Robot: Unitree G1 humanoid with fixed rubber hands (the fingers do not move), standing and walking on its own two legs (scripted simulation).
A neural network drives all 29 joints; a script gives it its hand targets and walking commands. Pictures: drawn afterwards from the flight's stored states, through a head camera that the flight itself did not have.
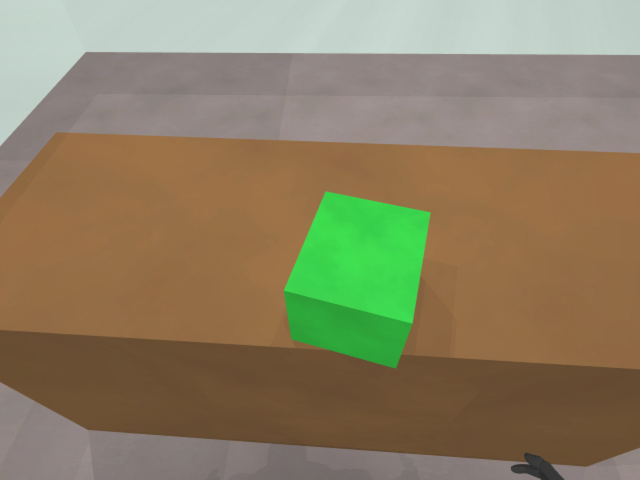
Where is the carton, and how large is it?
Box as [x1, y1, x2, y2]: [284, 192, 430, 368]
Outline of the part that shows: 325,192 284,289 291,338 395,368 412,323 430,212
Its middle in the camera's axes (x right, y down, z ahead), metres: +0.06 +0.06 +0.59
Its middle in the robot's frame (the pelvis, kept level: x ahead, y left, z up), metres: +0.40 -0.05 -0.02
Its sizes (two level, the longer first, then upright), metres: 0.190 0.163 0.141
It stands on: a pedestal, 0.66 m high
